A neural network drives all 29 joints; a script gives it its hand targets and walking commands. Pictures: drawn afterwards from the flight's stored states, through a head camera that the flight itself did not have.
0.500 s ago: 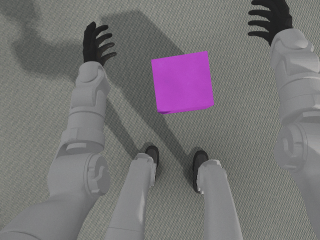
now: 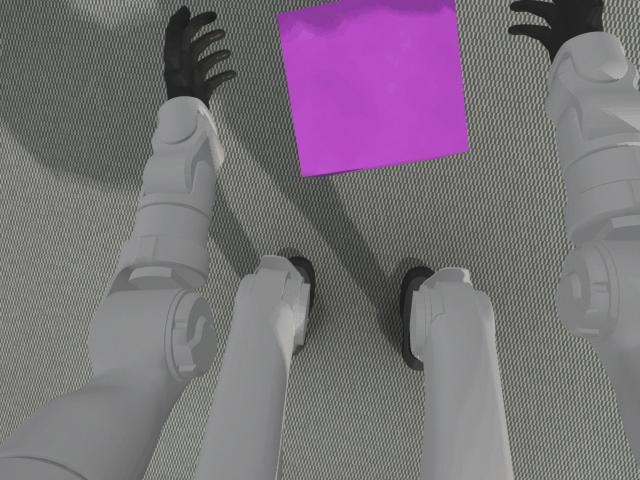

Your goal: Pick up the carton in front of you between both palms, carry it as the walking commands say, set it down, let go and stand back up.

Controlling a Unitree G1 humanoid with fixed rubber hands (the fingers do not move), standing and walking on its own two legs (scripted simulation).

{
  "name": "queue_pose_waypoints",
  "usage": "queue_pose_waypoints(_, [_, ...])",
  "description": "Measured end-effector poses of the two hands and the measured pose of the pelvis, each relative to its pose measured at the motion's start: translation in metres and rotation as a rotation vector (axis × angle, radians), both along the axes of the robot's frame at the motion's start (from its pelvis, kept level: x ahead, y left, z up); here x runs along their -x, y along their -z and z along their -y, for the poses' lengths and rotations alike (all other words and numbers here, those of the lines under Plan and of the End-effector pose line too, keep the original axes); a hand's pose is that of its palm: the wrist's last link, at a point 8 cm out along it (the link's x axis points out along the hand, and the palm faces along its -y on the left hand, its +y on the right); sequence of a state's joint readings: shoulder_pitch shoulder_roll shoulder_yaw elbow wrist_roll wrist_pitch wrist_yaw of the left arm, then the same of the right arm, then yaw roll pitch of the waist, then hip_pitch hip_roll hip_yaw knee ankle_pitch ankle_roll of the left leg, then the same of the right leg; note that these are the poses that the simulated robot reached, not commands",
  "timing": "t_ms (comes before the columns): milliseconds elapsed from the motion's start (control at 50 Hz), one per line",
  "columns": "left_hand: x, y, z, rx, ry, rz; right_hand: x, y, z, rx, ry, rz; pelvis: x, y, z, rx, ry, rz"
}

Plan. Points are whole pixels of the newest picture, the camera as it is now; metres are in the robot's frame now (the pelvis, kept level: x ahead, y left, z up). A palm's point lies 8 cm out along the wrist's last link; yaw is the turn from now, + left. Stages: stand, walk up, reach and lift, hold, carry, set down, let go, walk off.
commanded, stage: reach and lift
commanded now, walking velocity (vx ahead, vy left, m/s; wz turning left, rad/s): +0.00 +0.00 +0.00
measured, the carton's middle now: (371, 101) +0.51 -0.02 -0.37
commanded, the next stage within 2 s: none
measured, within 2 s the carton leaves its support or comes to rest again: leaves its support in 1.16 s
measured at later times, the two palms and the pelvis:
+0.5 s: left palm (237, 107) +0.50 +0.17 -0.30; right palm (503, 71) +0.54 -0.19 -0.31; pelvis -0.02 +0.00 -0.12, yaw +1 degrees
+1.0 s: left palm (259, 101) +0.50 +0.14 -0.29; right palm (483, 72) +0.54 -0.16 -0.30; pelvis -0.03 +0.00 -0.12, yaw +1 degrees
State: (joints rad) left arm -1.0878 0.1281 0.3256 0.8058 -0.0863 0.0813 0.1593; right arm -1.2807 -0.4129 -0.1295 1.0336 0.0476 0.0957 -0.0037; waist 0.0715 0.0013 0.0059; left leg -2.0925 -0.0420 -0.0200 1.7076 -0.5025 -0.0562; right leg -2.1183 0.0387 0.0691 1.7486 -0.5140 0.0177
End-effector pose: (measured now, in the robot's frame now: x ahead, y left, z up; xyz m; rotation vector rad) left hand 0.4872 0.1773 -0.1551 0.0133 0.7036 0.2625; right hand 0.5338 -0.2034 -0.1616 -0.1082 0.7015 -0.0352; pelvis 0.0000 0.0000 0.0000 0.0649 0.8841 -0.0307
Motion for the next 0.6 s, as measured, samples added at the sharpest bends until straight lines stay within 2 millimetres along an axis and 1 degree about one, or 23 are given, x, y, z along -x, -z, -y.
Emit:
queue_pose_waypoints(100, [0.001, 0.044, -0.001, 0.007, -0.003, -0.005, 0.0, 0.042, 0.0, -0.001, 0.002, 0.002, 0.017, 0.044, 0.0, -0.002, -0.002, 0.062])
queue_pose_waypoints(180, [-0.001, 0.071, 0.002, 0.012, -0.002, -0.015, -0.003, 0.069, -0.004, -0.004, 0.003, -0.005, 0.027, 0.07, 0.0, -0.003, -0.003, 0.112])
queue_pose_waypoints(280, [-0.003, 0.104, 0.006, 0.016, 0.008, -0.041, -0.004, 0.101, -0.008, -0.007, 0.003, -0.028, 0.033, 0.094, 0.001, -0.005, -0.003, 0.162])
queue_pose_waypoints(380, [-0.004, 0.135, 0.008, 0.022, 0.017, -0.062, -0.003, 0.133, -0.009, -0.002, 0.0, -0.046, 0.032, 0.11, 0.003, -0.004, -0.011, 0.202])
queue_pose_waypoints(420, [-0.005, 0.143, 0.008, 0.017, 0.021, -0.066, -0.003, 0.141, -0.01, -0.003, 0.0, -0.046, 0.03, 0.114, 0.003, -0.002, -0.009, 0.219])
queue_pose_waypoints(480, [-0.009, 0.145, 0.004, 0.005, 0.023, -0.057, -0.004, 0.147, -0.013, -0.009, -0.002, -0.036, 0.026, 0.119, 0.003, 0.0, -0.011, 0.226])
queue_pose_waypoints(540, [-0.012, 0.145, 0.005, 0.009, 0.029, -0.045, -0.005, 0.147, -0.015, -0.011, -0.007, -0.021, 0.022, 0.123, 0.003, 0.0, -0.015, 0.223])
queue_pose_waypoints(600, [-0.014, 0.142, 0.008, 0.012, 0.033, -0.036, -0.006, 0.143, -0.017, -0.013, -0.01, -0.007, 0.02, 0.125, 0.002, 0.001, -0.016, 0.219])
